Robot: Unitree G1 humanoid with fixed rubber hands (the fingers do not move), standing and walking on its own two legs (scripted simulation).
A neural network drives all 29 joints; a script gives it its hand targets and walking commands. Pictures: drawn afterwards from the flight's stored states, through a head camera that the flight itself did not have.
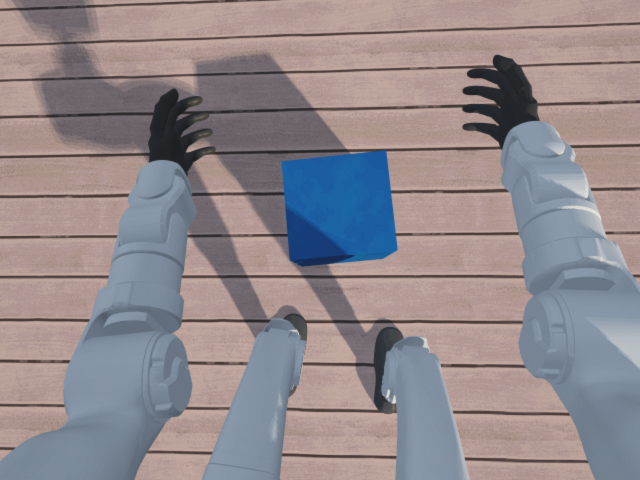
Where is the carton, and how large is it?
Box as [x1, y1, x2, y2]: [282, 150, 397, 265]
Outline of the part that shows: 385,150 282,161 290,260 300,265 312,265 383,258 397,249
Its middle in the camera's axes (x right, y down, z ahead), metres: +0.04 -0.06 +0.88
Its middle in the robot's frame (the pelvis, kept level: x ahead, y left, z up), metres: +0.48 +0.05 -0.52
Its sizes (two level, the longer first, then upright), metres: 0.210 0.200 0.250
